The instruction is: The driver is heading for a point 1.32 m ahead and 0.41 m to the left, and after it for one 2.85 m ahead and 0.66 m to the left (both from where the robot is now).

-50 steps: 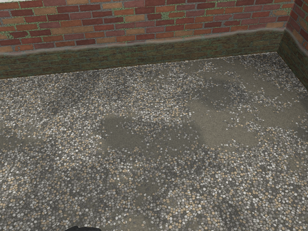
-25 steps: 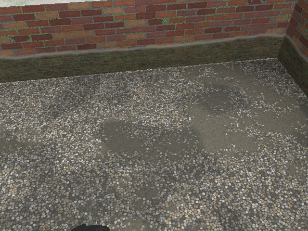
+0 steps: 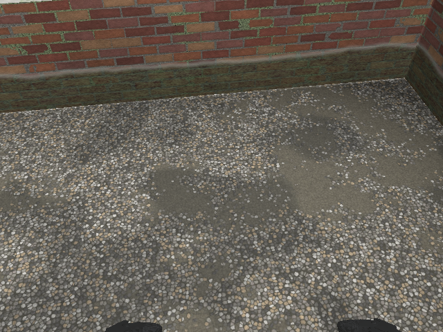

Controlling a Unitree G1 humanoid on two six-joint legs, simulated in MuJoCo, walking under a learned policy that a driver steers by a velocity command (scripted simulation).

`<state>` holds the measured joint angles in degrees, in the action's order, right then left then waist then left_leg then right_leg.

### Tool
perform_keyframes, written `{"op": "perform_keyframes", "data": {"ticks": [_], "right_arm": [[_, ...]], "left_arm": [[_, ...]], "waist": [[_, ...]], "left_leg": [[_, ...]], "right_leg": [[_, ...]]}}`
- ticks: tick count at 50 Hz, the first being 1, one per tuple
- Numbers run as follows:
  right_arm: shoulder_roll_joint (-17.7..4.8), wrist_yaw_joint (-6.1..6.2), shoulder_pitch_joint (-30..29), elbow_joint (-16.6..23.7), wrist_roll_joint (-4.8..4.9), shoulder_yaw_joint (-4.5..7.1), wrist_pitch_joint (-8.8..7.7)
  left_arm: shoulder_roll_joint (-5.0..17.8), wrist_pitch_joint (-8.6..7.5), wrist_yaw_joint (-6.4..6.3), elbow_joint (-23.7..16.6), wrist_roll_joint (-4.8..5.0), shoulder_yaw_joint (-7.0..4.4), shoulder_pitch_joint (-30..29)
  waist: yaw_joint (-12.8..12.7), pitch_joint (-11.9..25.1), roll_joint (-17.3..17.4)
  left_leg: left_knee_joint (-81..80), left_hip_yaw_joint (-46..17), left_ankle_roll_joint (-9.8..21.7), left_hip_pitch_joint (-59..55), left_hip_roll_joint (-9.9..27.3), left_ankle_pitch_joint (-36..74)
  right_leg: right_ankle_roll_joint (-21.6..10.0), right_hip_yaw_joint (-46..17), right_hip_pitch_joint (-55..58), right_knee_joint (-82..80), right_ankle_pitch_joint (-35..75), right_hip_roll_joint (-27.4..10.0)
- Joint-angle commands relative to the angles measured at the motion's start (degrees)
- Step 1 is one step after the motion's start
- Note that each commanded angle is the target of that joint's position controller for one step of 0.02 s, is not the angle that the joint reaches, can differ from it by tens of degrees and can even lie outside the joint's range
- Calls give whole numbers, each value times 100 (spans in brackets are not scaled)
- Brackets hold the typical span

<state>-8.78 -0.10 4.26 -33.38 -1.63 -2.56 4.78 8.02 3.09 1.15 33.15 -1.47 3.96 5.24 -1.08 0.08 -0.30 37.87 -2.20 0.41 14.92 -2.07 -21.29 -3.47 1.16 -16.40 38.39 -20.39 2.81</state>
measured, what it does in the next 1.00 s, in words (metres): stands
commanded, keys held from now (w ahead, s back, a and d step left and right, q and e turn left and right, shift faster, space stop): w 1.00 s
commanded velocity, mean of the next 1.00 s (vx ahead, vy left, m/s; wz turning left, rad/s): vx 0.50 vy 0.00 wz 0.00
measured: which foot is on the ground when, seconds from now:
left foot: down 0.00-1.00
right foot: down 0.00-1.00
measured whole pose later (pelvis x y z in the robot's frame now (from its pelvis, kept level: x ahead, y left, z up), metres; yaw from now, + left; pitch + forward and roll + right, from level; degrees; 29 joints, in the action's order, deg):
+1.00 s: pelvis +0.00 -0.01 +0.00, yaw +1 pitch -1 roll +1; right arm -8.5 0.2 4.3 -34.3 -1.7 -2.5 4.6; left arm 7.6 2.5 0.8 32.2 -1.2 4.2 6.5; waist -1.2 0.7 -0.4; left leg 38.4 -3.2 -0.3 15.4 -2.0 -21.6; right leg -4.2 2.4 -16.9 39.3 -21.2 2.6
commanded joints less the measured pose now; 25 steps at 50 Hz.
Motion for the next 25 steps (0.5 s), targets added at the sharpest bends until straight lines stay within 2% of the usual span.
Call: {"op": "perform_keyframes", "data": {"ticks": [1,2,3,4,5,6,9,10,11,12,13,16,17,18,19,20,23,24,25], "right_arm": [[-382,18,-598,553,-12,116,-97],[-379,21,-618,558,-9,121,-97],[-325,35,-326,420,1,122,-145],[-288,25,-433,447,3,92,-151],[-344,14,-759,593,23,83,-103],[-386,8,-689,556,-1,111,-89],[-366,19,-609,543,-16,115,-95],[-320,38,-314,405,-4,120,-151],[-285,31,-429,433,3,91,-158],[-341,20,-760,582,20,82,-110],[-383,15,-690,546,-3,110,-94],[-361,24,-604,533,-18,113,-97],[-315,43,-308,394,-4,118,-152],[-280,36,-423,423,1,90,-159],[-337,24,-756,573,17,82,-110],[-378,19,-685,537,-7,109,-94],[-357,28,-599,525,-21,113,-96],[-357,33,-615,530,-18,118,-97],[-307,48,-322,391,-2,119,-145]], "left_arm": [[306,-144,14,-566,-37,-98,-509],[307,-150,12,-566,-31,-100,-515],[360,-133,-84,-456,57,-110,-259],[404,-96,-105,-519,97,-116,-476],[350,-92,-21,-685,60,-89,-811],[298,-106,6,-646,0,-88,-634],[288,-152,17,-593,-35,-91,-485],[348,-143,-81,-476,52,-105,-214],[398,-107,-104,-538,95,-112,-436],[345,-102,-22,-706,59,-86,-785],[292,-114,5,-667,-1,-85,-609],[278,-158,16,-611,-36,-86,-461],[339,-149,-82,-492,52,-101,-187],[389,-113,-105,-553,95,-108,-408],[335,-108,-24,-722,59,-82,-763],[282,-120,3,-683,-1,-81,-589],[270,-164,14,-624,-36,-83,-441],[273,-171,11,-622,-29,-85,-448],[334,-154,-85,-507,62,-98,-180]], "waist": [[-49,587,15],[-47,603,25],[70,939,-2],[107,453,-119],[17,69,-113],[-41,356,-36],[-53,600,-5],[61,959,-8],[98,459,-114],[11,69,-104],[-46,357,-27],[-57,605,-5],[56,965,-12],[95,463,-118],[10,70,-106],[-47,360,-31],[-57,612,-9],[-53,628,3],[59,958,-28]], "left_leg": [[-385,-341,71,-312,280,1398],[-374,-331,67,-317,269,1369],[-406,-221,55,-594,158,280],[-428,-193,38,-399,123,252],[-416,-289,27,-104,218,1147],[-384,-342,50,-206,251,1263],[-362,-343,54,-295,265,1366],[-397,-238,49,-587,156,283],[-419,-206,34,-383,119,252],[-408,-300,23,-86,215,1157],[-375,-353,46,-189,248,1277],[-348,-349,49,-282,259,1380],[-383,-246,43,-576,150,291],[-405,-213,28,-371,113,256],[-393,-304,17,-73,208,1163],[-359,-357,40,-178,240,1285],[-329,-352,42,-276,251,1391],[-319,-342,40,-282,242,1363],[-355,-243,29,-558,134,275]], "right_leg": [[-29,-463,-62,-617,1642,-501],[-28,-464,-52,-618,1665,-511],[-50,-735,28,-955,578,-564],[-65,-836,-223,-1104,343,-598],[-47,-569,-353,-793,1381,-557],[-46,-506,-194,-699,1529,-538],[-39,-460,-73,-620,1627,-517],[-57,-727,35,-953,550,-571],[-71,-827,-224,-1104,314,-605],[-53,-562,-354,-788,1362,-563],[-51,-497,-194,-691,1520,-544],[-44,-449,-73,-608,1630,-524],[-63,-716,36,-943,555,-579],[-77,-818,-224,-1097,319,-614],[-60,-555,-357,-780,1370,-571],[-58,-490,-198,-682,1530,-553],[-51,-441,-77,-598,1644,-533],[-51,-444,-67,-597,1666,-543],[-72,-718,9,-946,564,-604]]}}
Velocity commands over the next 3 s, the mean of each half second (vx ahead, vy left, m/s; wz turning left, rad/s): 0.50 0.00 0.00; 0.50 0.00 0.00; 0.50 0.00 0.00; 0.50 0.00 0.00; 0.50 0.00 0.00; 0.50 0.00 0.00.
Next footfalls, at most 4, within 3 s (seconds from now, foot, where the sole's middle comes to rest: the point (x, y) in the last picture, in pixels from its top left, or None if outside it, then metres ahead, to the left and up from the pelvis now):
none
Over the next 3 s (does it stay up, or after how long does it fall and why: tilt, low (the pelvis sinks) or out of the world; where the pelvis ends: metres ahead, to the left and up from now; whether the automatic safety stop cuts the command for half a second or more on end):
stays up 0.00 -0.01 0.00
